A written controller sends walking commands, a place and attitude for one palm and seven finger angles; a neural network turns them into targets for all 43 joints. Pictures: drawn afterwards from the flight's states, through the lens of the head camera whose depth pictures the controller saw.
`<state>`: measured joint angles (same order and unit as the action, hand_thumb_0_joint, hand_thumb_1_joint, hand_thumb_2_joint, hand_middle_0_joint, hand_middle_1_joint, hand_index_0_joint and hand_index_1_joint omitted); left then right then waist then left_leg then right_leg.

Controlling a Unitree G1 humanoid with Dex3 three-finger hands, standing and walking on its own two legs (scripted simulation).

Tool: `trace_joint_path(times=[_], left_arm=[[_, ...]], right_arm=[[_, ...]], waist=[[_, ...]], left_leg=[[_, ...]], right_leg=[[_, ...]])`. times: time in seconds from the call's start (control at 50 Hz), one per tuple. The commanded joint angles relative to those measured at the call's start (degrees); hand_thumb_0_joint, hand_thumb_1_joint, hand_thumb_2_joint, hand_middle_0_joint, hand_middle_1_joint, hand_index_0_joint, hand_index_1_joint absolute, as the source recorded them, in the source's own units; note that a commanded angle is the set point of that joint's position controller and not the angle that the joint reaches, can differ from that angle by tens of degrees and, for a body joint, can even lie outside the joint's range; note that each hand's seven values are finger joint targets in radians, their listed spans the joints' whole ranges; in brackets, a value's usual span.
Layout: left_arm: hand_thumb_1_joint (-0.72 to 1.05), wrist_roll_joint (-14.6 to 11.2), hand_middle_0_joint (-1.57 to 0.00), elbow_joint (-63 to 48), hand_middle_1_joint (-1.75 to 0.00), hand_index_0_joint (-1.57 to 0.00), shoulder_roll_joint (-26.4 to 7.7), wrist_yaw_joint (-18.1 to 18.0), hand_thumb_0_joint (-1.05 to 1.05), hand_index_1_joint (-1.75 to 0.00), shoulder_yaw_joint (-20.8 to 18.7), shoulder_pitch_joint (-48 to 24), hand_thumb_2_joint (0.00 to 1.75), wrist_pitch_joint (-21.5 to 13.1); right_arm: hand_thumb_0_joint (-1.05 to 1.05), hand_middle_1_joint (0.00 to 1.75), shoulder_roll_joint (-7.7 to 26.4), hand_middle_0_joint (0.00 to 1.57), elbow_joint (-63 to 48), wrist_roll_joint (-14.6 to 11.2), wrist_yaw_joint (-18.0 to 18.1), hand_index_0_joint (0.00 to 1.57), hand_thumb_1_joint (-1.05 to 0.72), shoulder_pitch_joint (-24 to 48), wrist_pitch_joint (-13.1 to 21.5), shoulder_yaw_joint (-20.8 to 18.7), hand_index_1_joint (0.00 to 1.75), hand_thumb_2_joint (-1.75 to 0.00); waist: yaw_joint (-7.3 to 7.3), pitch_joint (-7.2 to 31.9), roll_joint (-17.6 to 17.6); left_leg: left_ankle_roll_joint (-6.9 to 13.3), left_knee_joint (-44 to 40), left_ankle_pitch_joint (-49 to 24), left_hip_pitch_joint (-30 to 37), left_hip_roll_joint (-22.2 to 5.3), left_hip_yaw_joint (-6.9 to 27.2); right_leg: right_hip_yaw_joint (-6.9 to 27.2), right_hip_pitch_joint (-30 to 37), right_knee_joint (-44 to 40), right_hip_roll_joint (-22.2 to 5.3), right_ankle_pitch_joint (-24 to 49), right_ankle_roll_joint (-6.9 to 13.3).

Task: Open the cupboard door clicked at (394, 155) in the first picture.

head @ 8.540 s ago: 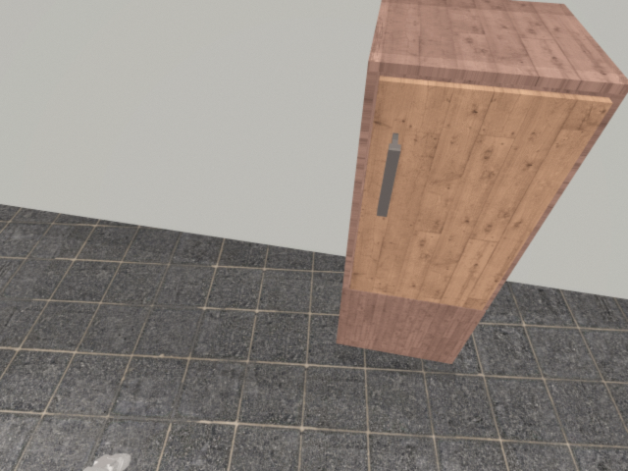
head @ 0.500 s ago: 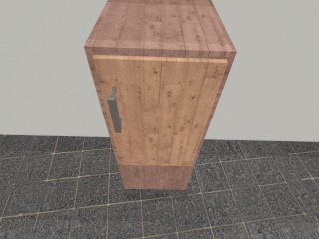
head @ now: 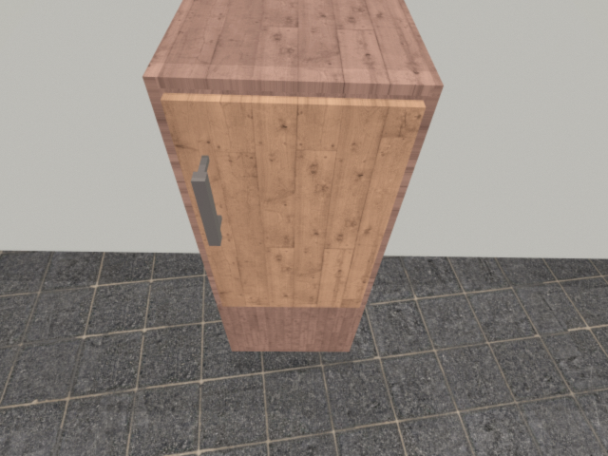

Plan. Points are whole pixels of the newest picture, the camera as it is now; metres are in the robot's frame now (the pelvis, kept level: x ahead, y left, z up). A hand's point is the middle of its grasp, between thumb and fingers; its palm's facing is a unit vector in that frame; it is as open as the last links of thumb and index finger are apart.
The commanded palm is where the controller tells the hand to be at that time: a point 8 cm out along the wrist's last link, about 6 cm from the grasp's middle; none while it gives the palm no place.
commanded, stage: shuffle to correct the standing spot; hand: left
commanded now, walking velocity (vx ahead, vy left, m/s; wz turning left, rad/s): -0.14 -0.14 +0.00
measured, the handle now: (210, 203) +0.48 +0.19 +0.03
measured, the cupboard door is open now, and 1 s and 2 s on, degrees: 0 0 0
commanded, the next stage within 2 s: come to a stop and stand still in 0.04 s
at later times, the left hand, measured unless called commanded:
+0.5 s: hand out of the picture -0.03 +0.09 -0.16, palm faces +0.06 -0.98 -0.21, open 7.3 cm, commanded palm none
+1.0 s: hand out of the picture +0.01 +0.22 -0.17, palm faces +0.04 -0.95 -0.31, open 7.4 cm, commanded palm none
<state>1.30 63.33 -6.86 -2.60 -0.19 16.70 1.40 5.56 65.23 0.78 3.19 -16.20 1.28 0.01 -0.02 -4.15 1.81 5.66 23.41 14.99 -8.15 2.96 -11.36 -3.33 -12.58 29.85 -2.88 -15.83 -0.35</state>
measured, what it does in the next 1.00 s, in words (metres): steps on the spot: right foot, then left foot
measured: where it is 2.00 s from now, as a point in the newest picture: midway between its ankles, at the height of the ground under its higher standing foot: outside the picture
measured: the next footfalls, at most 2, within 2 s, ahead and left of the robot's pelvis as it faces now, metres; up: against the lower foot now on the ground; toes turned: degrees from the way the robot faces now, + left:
right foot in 0.30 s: -0.01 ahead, -0.20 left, +0.00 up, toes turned -2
left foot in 0.72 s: +0.02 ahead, +0.05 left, +0.00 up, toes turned +4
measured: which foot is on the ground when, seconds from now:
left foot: down 0.00-0.30, up 0.32-0.70, down 0.72-1.00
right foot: up 0.00-0.28, down 0.30-0.78, up 0.80-0.94, down 0.96-1.00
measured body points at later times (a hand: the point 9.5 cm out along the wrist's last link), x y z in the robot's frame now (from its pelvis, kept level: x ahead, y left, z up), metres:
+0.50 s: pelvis -0.03 -0.08 +0.01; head -0.01 -0.09 +0.45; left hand -0.03 +0.14 -0.15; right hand +0.01 -0.33 -0.15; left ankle -0.05 +0.03 -0.69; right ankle -0.05 -0.20 -0.74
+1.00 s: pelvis -0.03 +0.01 -0.01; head -0.02 -0.02 +0.44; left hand +0.01 +0.27 -0.14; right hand +0.07 -0.20 -0.17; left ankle -0.02 +0.05 -0.74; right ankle -0.05 -0.13 -0.74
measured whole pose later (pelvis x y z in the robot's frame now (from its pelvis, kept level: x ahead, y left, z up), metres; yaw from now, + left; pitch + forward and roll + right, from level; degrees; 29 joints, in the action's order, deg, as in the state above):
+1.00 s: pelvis -0.03 +0.01 -0.01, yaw -1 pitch -1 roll +0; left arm 1.4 57.5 -11.1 -2.4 -0.6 14.9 0.6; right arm 10.2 52.2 0.6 1.1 -10.9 -0.3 0.2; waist 1.6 -1.0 -3.8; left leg 7.1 32.4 17.8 -14.5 4.9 -7.6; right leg -0.6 -13.8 35.0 -2.9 -19.8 -0.7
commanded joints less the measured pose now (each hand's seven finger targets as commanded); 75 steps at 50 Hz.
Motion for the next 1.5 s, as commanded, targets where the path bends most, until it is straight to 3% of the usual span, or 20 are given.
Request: trace_joint_path(times=[0.0,0.12,0.22,0.24,0.28,0.32,0.34,0.48,0.58,0.64,0.66,0.68,0.7,0.76,0.84,0.9,0.98,1.02,1.16,1.48], left_arm=[[0.90,0.3,-0.20,-4.6,-0.30,-0.20,-4.4,-0.2,0.00,-0.30,-2.3,1.7,0.90,1.2],[0.90,0.4,-0.20,-7.8,-0.30,-0.20,-3.1,0.5,0.00,-0.30,-3.5,-0.3,0.90,2.2],[0.90,0.1,-0.20,-6.4,-0.30,-0.20,-1.5,0.6,0.00,-0.30,-2.4,4.0,0.90,0.0],[0.90,0.4,-0.20,-5.6,-0.30,-0.20,-3.1,0.4,0.00,-0.30,-2.3,5.1,0.90,-0.8],[0.90,0.3,-0.20,-6.5,-0.30,-0.20,-10.3,0.0,0.00,-0.30,-2.7,4.1,0.90,-1.9],[0.90,0.6,-0.20,-8.1,-0.30,-0.20,-12.3,0.5,0.00,-0.30,-2.9,0.6,0.90,-1.9],[0.90,0.5,-0.20,-8.2,-0.30,-0.20,-12.1,0.3,0.00,-0.30,-3.5,1.5,0.90,-2.4],[0.90,0.6,-0.20,-7.8,-0.30,-0.20,-12.8,0.0,0.00,-0.30,-4.0,5.6,0.90,-3.2],[0.90,0.9,-0.20,-8.0,-0.30,-0.20,-13.7,-0.2,0.00,-0.30,-4.4,5.4,0.90,-2.3],[0.90,0.6,-0.20,-8.5,-0.30,-0.20,-12.7,0.0,0.00,-0.30,-4.2,2.1,0.90,-1.6],[0.90,0.3,-0.20,-7.0,-0.30,-0.20,-11.9,-2.1,0.00,-0.30,-2.8,6.0,0.90,-3.2],[0.90,0.1,-0.20,-9.5,-0.30,-0.20,-15.2,-1.5,0.00,-0.30,-3.0,2.8,0.90,-3.2],[0.90,-0.1,-0.20,-9.6,-0.30,-0.20,-13.1,-0.9,0.00,-0.30,-3.2,3.8,0.90,-2.6],[0.90,0.2,-0.20,-8.2,-0.30,-0.20,-9.5,-0.8,0.00,-0.30,-1.6,3.6,0.90,-1.6],[0.90,-0.1,-0.20,-8.0,-0.30,-0.20,-8.5,-0.3,0.00,-0.30,-0.9,3.0,0.90,-0.9],[0.90,-0.2,-0.20,-7.3,-0.30,-0.20,-8.2,0.1,0.00,-0.30,-1.1,3.9,0.90,-1.0],[0.90,-0.2,-0.20,-8.7,-0.30,-0.20,-10.1,0.3,0.00,-0.30,-0.5,0.8,0.90,-1.8],[0.90,-0.2,-0.20,-9.1,-0.30,-0.20,-9.3,0.2,0.00,-0.30,-0.5,-0.4,0.90,-2.0],[0.90,-0.5,-0.20,-8.6,-0.30,-0.20,-9.8,-0.1,0.00,-0.30,-0.6,0.0,0.90,-1.0],[0.90,-0.6,-0.20,-2.9,-0.30,-0.20,-6.8,0.2,0.00,-0.30,0.2,1.7,0.90,-0.9]], right_arm=[[0.00,0.30,8.5,0.20,-1.7,0.2,1.4,0.20,-0.90,-7.2,-0.1,-2.9,0.30,-0.90],[0.00,0.30,10.7,0.20,-5.3,1.1,0.7,0.20,-0.90,-1.6,-1.1,-4.2,0.30,-0.90],[0.00,0.30,9.5,0.20,-5.7,1.1,-1.2,0.20,-0.90,0.5,-1.6,-3.9,0.30,-0.90],[0.00,0.30,8.0,0.20,-5.4,0.7,-1.7,0.20,-0.90,-0.3,-1.6,-3.6,0.30,-0.90],[0.00,0.30,4.2,0.20,-7.4,0.1,-2.3,0.20,-0.90,0.0,-2.2,-2.6,0.30,-0.90],[0.00,0.30,5.9,0.20,-8.2,0.7,-3.5,0.20,-0.90,2.7,-2.2,-3.2,0.30,-0.90],[0.00,0.30,6.0,0.20,-8.4,0.7,-3.4,0.20,-0.90,2.8,-2.5,-3.1,0.30,-0.90],[0.00,0.30,8.0,0.20,-10.3,0.0,-3.8,0.20,-0.90,4.2,-2.3,-3.1,0.30,-0.90],[0.00,0.30,7.6,0.20,-12.4,-0.6,-3.4,0.20,-0.90,6.5,-2.3,-2.8,0.30,-0.90],[0.00,0.30,6.9,0.20,-10.5,-0.7,-3.0,0.20,-0.90,1.1,-1.6,-2.6,0.30,-0.90],[0.00,0.30,11.7,0.20,-14.2,-0.2,-2.9,0.20,-0.90,3.2,-0.8,-2.7,0.30,-0.90],[0.00,0.30,10.1,0.20,-15.4,-0.2,-3.1,0.20,-0.90,1.7,-0.9,-2.7,0.30,-0.90],[0.00,0.30,12.3,0.20,-16.1,0.1,-3.0,0.20,-0.90,3.1,-1.0,-2.9,0.30,-0.90],[0.00,0.30,14.1,0.20,-16.3,0.3,-2.4,0.20,-0.90,1.2,-0.7,-2.6,0.30,-0.90],[0.00,0.30,13.8,0.20,-16.6,0.5,-1.5,0.20,-0.90,2.6,-0.5,-2.0,0.30,-0.90],[0.00,0.30,13.1,0.20,-17.1,0.2,-1.7,0.20,-0.90,4.9,-0.7,-1.7,0.30,-0.90],[0.00,0.30,10.9,0.20,-15.4,0.2,-2.2,0.20,-0.90,2.2,-0.4,-1.1,0.30,-0.90],[0.00,0.30,12.1,0.20,-14.5,0.4,-2.1,0.20,-0.90,0.9,0.0,-1.5,0.30,-0.90],[0.00,0.30,12.1,0.20,-11.0,0.4,-1.4,0.20,-0.90,-0.9,0.8,-0.7,0.30,-0.90],[0.00,0.30,10.5,0.20,-4.7,0.0,-0.6,0.20,-0.90,-4.8,0.8,-0.3,0.30,-0.90]], waist=[[-1.46,0.8,-6.0],[-0.76,2.6,-5.2],[1.32,5.6,-7.9],[1.65,5.3,-2.8],[1.36,1.2,13.7],[1.37,-1.9,6.4],[1.97,-1.6,11.0],[2.88,1.2,6.8],[3.13,3.3,8.3],[-0.06,4.5,9.1],[-0.40,9.2,-7.5],[-1.78,11.6,-8.6],[-0.07,10.8,-13.1],[-0.32,7.9,-17.3],[1.29,2.3,-9.2],[2.47,2.4,-3.1],[-0.08,1.3,-0.1],[-0.35,2.8,8.0],[0.33,3.5,-4.6],[0.15,2.1,-2.1]], left_leg=[[6.0,-5.4,-36.7,3.4,-24.1,19.5],[7.0,-4.6,-27.7,-2.8,-23.7,17.1],[0.7,-1.8,0.6,-9.0,-16.1,12.6],[-1.8,1.5,6.5,-11.0,-12.2,10.3],[-5.9,12.4,13.4,-16.6,-4.8,6.1],[-5.6,18.9,11.6,-14.7,-4.4,7.7],[-5.9,23.0,11.1,-18.9,-3.9,8.5],[-7.8,27.2,7.3,-22.6,-3.5,9.3],[-7.6,18.9,7.4,-16.6,-2.8,8.9],[-7.0,3.7,-3.2,-1.9,-1.5,7.3],[-7.0,9.0,-2.4,-0.5,-4.8,7.9],[-5.9,5.8,-1.0,-2.9,-5.2,9.4],[-4.3,4.9,-6.6,-1.4,-8.2,11.6],[-0.6,2.5,-35.8,-0.1,-13.9,20.2],[2.8,-1.1,-34.4,-3.5,-15.1,20.6],[1.7,-2.3,-14.3,-9.4,-13.0,19.3],[-2.1,-6.1,2.7,-8.1,-8.6,19.1],[-1.6,-4.6,-4.6,-4.9,-9.3,18.1],[-3.2,-7.2,-16.5,-0.5,-10.5,18.5],[-3.6,-9.5,-10.1,0.2,-11.3,18.8]], right_leg=[[3.6,-11.8,17.2,-0.9,-11.3,0.9],[4.5,-12.6,26.4,0.1,-10.7,0.4],[-0.8,2.5,1.1,0.7,-1.7,-0.2],[0.9,5.9,-5.8,-0.2,1.0,-0.3],[21.9,0.1,-18.6,-15.1,-12.2,5.3],[22.9,-6.9,-21.4,-16.3,-19.3,8.8],[26.1,-2.6,-21.3,-16.1,-13.5,9.0],[15.5,8.5,-11.7,-15.8,25.7,10.1],[14.4,6.3,-8.8,-15.5,29.1,10.4],[10.5,-1.8,-4.6,-10.8,19.2,6.2],[12.9,2.5,-2.2,-9.3,31.8,4.8],[8.8,3.5,2.2,-8.2,19.4,4.7],[6.0,-1.3,3.2,-5.5,8.0,3.8],[-0.5,-4.5,8.8,0.9,-7.2,1.0],[2.2,-7.1,14.4,-0.1,-13.3,0.8],[2.7,-0.5,3.6,-0.3,-3.8,1.1],[8.9,-3.0,-4.5,-3.5,-1.8,4.2],[7.5,-2.0,-3.7,-2.5,3.4,3.2],[5.5,-1.9,-1.9,-1.6,0.9,2.0],[6.1,-0.9,-5.0,-2.3,2.5,2.5]])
